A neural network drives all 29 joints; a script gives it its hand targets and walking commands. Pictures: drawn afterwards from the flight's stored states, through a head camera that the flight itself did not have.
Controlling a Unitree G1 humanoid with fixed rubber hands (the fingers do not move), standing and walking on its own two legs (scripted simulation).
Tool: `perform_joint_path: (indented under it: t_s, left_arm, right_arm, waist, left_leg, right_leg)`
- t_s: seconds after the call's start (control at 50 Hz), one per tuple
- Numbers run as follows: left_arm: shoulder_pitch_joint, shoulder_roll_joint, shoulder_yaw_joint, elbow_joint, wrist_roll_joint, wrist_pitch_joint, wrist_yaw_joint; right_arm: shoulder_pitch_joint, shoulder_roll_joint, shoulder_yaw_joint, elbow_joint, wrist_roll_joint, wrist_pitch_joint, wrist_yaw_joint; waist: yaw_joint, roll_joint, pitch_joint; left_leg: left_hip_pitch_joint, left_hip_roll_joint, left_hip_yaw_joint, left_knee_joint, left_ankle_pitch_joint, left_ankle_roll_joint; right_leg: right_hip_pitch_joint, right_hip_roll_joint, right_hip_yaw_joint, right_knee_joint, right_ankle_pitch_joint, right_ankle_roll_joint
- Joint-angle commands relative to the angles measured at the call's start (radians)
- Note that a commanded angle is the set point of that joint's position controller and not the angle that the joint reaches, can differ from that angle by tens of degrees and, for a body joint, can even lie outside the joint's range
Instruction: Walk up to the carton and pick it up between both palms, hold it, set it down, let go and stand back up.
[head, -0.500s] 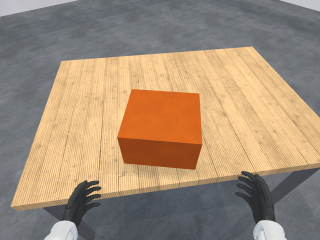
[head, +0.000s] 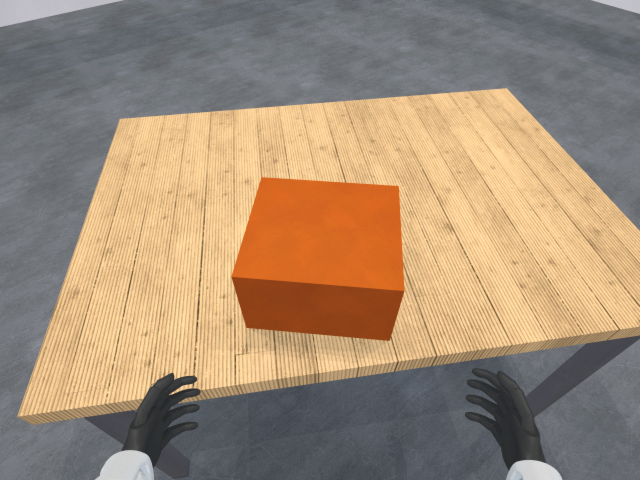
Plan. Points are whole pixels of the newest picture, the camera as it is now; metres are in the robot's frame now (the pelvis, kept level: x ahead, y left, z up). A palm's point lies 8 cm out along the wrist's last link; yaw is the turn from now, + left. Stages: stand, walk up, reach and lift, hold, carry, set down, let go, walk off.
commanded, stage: set down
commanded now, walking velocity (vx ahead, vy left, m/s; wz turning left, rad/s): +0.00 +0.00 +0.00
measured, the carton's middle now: (323, 256) +0.47 +0.00 -0.04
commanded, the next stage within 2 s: let go in 0.90 s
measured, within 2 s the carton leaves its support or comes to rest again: neither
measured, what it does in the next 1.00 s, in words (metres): stands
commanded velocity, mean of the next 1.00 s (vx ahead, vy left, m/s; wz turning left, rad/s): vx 0.00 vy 0.00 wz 0.00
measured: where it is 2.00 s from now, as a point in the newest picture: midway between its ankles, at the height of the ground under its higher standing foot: outside the picture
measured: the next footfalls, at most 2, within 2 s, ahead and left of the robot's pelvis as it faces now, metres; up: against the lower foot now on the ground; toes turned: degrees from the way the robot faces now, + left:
none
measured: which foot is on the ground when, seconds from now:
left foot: down 0.00-1.00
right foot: down 0.00-1.00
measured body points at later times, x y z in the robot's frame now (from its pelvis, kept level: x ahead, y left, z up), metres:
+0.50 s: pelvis +0.00 +0.00 +0.00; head +0.01 +0.01 +0.45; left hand +0.20 +0.23 -0.06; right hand +0.16 -0.21 -0.06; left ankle +0.01 +0.15 -0.74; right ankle +0.00 -0.14 -0.74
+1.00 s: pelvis +0.01 +0.00 +0.00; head +0.03 +0.01 +0.45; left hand +0.19 +0.23 -0.07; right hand +0.15 -0.21 -0.09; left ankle +0.01 +0.15 -0.74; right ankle +0.00 -0.14 -0.74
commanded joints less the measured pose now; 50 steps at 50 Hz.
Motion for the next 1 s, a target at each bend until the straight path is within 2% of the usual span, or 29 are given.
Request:
perform_joint_path:
  t_s: [0.0,0.02,0.08,0.12,0.14,0.16,0.18,0.2,0.28,0.34,0.36,0.4,0.42,0.46,0.48,0.5,0.52,0.56,0.58,0.62,0.68,0.7,0.72,0.74,0.76,0.82,0.9,0.92,0.98]
  left_arm:
    - [-0.03,0.089,0.057,-0.167,0.103,-0.038,0.012]
    - [-0.032,0.088,0.05,-0.179,0.109,-0.034,0.015]
    - [-0.038,0.084,0.046,-0.154,0.1,-0.016,0.013]
    - [-0.029,0.088,0.048,-0.187,0.107,-0.014,0.02]
    - [-0.025,0.075,0.039,-0.16,0.113,-0.003,0.022]
    - [-0.017,0.067,0.046,-0.139,0.124,0.005,0.027]
    - [-0.039,0.081,0.046,-0.156,0.113,0.002,0.022]
    - [-0.03,0.085,0.04,-0.178,0.11,-0.002,0.025]
    - [-0.048,0.076,0.037,-0.118,0.128,0.02,0.025]
    - [-0.031,0.063,0.035,-0.103,0.142,0.034,0.03]
    - [-0.051,0.083,0.04,-0.127,0.131,0.03,0.027]
    - [-0.042,0.056,0.031,-0.073,0.163,0.048,0.034]
    - [-0.059,0.08,0.037,-0.087,0.149,0.044,0.028]
    - [-0.057,0.056,0.027,-0.084,0.163,0.054,0.04]
    - [-0.07,0.08,0.028,-0.115,0.141,0.044,0.035]
    - [-0.08,0.058,0.023,-0.072,0.161,0.059,0.043]
    - [-0.072,0.065,0.02,-0.061,0.158,0.061,0.038]
    - [-0.068,0.048,0.017,-0.024,0.17,0.07,0.042]
    - [-0.082,0.077,0.023,-0.05,0.157,0.066,0.036]
    - [-0.093,0.056,0.016,-0.034,0.175,0.078,0.047]
    - [-0.093,0.084,0.025,-0.054,0.16,0.065,0.04]
    - [-0.095,0.072,0.019,-0.037,0.177,0.076,0.048]
    - [-0.086,0.069,0.025,-0.039,0.177,0.074,0.047]
    - [-0.072,0.04,0.013,-0.007,0.192,0.088,0.052]
    - [-0.063,0.057,0.021,-0.035,0.175,0.079,0.046]
    - [-0.066,0.044,0.016,-0.029,0.187,0.078,0.051]
    - [-0.056,0.036,0.023,-0.01,0.192,0.082,0.053]
    - [-0.055,0.023,0.015,-0.013,0.196,0.085,0.057]
    - [-0.049,0.044,0.024,-0.055,0.189,0.074,0.056]
  right_arm:
    - [-0.059,-0.097,-0.035,-0.124,-0.092,-0.079,0.026]
    - [-0.058,-0.096,-0.04,-0.106,-0.095,-0.081,0.027]
    - [-0.076,-0.089,-0.037,-0.108,-0.109,-0.085,0.034]
    - [-0.062,-0.092,-0.039,-0.121,-0.099,-0.096,0.033]
    - [-0.067,-0.099,-0.045,-0.084,-0.108,-0.092,0.039]
    - [-0.075,-0.11,-0.044,-0.063,-0.109,-0.09,0.047]
    - [-0.075,-0.098,-0.045,-0.085,-0.112,-0.096,0.042]
    - [-0.072,-0.093,-0.048,-0.091,-0.112,-0.102,0.043]
    - [-0.089,-0.1,-0.059,-0.05,-0.129,-0.097,0.052]
    - [-0.09,-0.105,-0.051,-0.007,-0.13,-0.099,0.06]
    - [-0.091,-0.094,-0.056,-0.035,-0.131,-0.104,0.055]
    - [-0.106,-0.125,-0.067,0.046,-0.143,-0.1,0.067]
    - [-0.114,-0.106,-0.066,0.006,-0.145,-0.106,0.058]
    - [-0.119,-0.122,-0.077,0.053,-0.147,-0.11,0.073]
    - [-0.133,-0.1,-0.071,-0.011,-0.139,-0.12,0.064]
    - [-0.148,-0.12,-0.077,0.051,-0.151,-0.113,0.074]
    - [-0.134,-0.117,-0.074,0.05,-0.155,-0.113,0.074]
    - [-0.152,-0.133,-0.088,0.089,-0.166,-0.116,0.084]
    - [-0.15,-0.112,-0.076,0.042,-0.161,-0.126,0.071]
    - [-0.182,-0.131,-0.092,0.104,-0.174,-0.124,0.081]
    - [-0.155,-0.107,-0.078,0.057,-0.165,-0.138,0.073]
    - [-0.168,-0.123,-0.085,0.118,-0.172,-0.133,0.085]
    - [-0.16,-0.125,-0.089,0.112,-0.173,-0.136,0.083]
    - [-0.172,-0.152,-0.097,0.182,-0.179,-0.133,0.096]
    - [-0.159,-0.132,-0.093,0.128,-0.175,-0.144,0.086]
    - [-0.17,-0.144,-0.093,0.159,-0.178,-0.156,0.093]
    - [-0.17,-0.152,-0.098,0.185,-0.18,-0.161,0.096]
    - [-0.176,-0.17,-0.109,0.205,-0.187,-0.166,0.099]
    - [-0.158,-0.151,-0.097,0.171,-0.178,-0.18,0.095]
  waist:
    - [0.097,0.069,-0.148]
    - [0.092,0.088,-0.148]
    - [0.091,0.062,-0.146]
    - [0.095,0.076,-0.18]
    - [0.089,0.075,-0.157]
    - [0.101,0.089,-0.144]
    - [0.091,0.067,-0.16]
    - [0.089,0.073,-0.181]
    - [0.091,0.066,-0.139]
    - [0.094,0.082,-0.14]
    - [0.087,0.068,-0.149]
    - [0.086,0.1,-0.123]
    - [0.077,0.071,-0.131]
    - [0.082,0.108,-0.142]
    - [0.08,0.075,-0.158]
    - [0.087,0.1,-0.12]
    - [0.084,0.08,-0.132]
    - [0.085,0.083,-0.127]
    - [0.082,0.066,-0.141]
    - [0.084,0.098,-0.103]
    - [0.083,0.061,-0.156]
    - [0.079,0.1,-0.119]
    - [0.078,0.093,-0.109]
    - [0.078,0.121,-0.095]
    - [0.074,0.082,-0.131]
    - [0.075,0.098,-0.144]
    - [0.076,0.095,-0.135]
    - [0.073,0.111,-0.127]
    - [0.069,0.103,-0.162]
  left_leg:
    - [0.136,-0.053,0.079,-0.041,0.204,-0.03]
    - [0.14,-0.051,0.082,-0.043,0.215,-0.036]
    - [0.119,-0.055,0.09,-0.041,0.195,-0.027]
    - [0.144,-0.051,0.092,-0.031,0.213,-0.031]
    - [0.146,-0.048,0.087,-0.036,0.215,-0.035]
    - [0.14,-0.048,0.085,-0.039,0.213,-0.036]
    - [0.13,-0.05,0.089,-0.033,0.205,-0.031]
    - [0.132,-0.049,0.093,-0.03,0.214,-0.033]
    - [0.101,-0.044,0.095,-0.042,0.161,-0.031]
    - [0.122,-0.043,0.091,-0.038,0.175,-0.035]
    - [0.105,-0.045,0.1,-0.034,0.159,-0.031]
    - [0.122,-0.039,0.091,-0.041,0.158,-0.043]
    - [0.101,-0.046,0.103,-0.038,0.136,-0.034]
    - [0.115,-0.037,0.093,-0.039,0.145,-0.042]
    - [0.097,-0.043,0.103,-0.036,0.123,-0.029]
    - [0.099,-0.039,0.095,-0.048,0.098,-0.036]
    - [0.101,-0.038,0.098,-0.042,0.101,-0.03]
    - [0.098,-0.034,0.092,-0.045,0.097,-0.033]
    - [0.083,-0.045,0.105,-0.039,0.094,-0.026]
    - [0.083,-0.037,0.093,-0.052,0.072,-0.034]
    - [0.095,-0.038,0.105,-0.036,0.084,-0.023]
    - [0.088,-0.035,0.101,-0.046,0.07,-0.034]
    - [0.087,-0.037,0.101,-0.044,0.088,-0.035]
    - [0.101,-0.03,0.092,-0.05,0.098,-0.042]
    - [0.094,-0.038,0.099,-0.041,0.109,-0.033]
    - [0.111,-0.035,0.09,-0.035,0.153,-0.038]
    - [0.106,-0.035,0.088,-0.037,0.149,-0.037]
    - [0.109,-0.036,0.089,-0.043,0.15,-0.044]
    - [0.123,-0.036,0.091,-0.028,0.168,-0.038]
  right_leg:
    - [-0.031,0.062,-0.124,-0.117,0.128,-0.034]
    - [-0.033,0.067,-0.13,-0.112,0.117,-0.038]
    - [-0.035,0.059,-0.127,-0.116,0.118,-0.031]
    - [-0.033,0.06,-0.131,-0.109,0.134,-0.029]
    - [-0.047,0.066,-0.136,-0.116,0.121,-0.034]
    - [-0.054,0.068,-0.137,-0.11,0.112,-0.04]
    - [-0.035,0.061,-0.135,-0.111,0.121,-0.033]
    - [-0.037,0.063,-0.138,-0.106,0.129,-0.03]
    - [-0.048,0.063,-0.142,-0.108,0.084,-0.035]
    - [-0.051,0.064,-0.146,-0.107,0.09,-0.036]
    - [-0.041,0.055,-0.14,-0.109,0.087,-0.032]
    - [-0.073,0.069,-0.153,-0.105,0.063,-0.042]
    - [-0.055,0.058,-0.146,-0.111,0.064,-0.034]
    - [-0.073,0.067,-0.156,-0.1,0.055,-0.042]
    - [-0.062,0.057,-0.146,-0.106,0.056,-0.03]
    - [-0.09,0.067,-0.155,-0.107,0.015,-0.04]
    - [-0.076,0.062,-0.153,-0.101,0.034,-0.035]
    - [-0.096,0.068,-0.158,-0.098,0.025,-0.04]
    - [-0.073,0.059,-0.149,-0.099,0.033,-0.029]
    - [-0.098,0.068,-0.161,-0.096,0.005,-0.038]
    - [-0.075,0.057,-0.151,-0.092,0.037,-0.027]
    - [-0.1,0.064,-0.158,-0.092,0.005,-0.035]
    - [-0.095,0.063,-0.16,-0.087,0.028,-0.035]
    - [-0.116,0.075,-0.167,-0.085,0.013,-0.044]
    - [-0.087,0.069,-0.162,-0.087,0.038,-0.035]
    - [-0.091,0.076,-0.165,-0.082,0.074,-0.038]
    - [-0.086,0.076,-0.162,-0.079,0.068,-0.042]
    - [-0.097,0.082,-0.169,-0.08,0.055,-0.042]
    - [-0.09,0.075,-0.161,-0.072,0.09,-0.036]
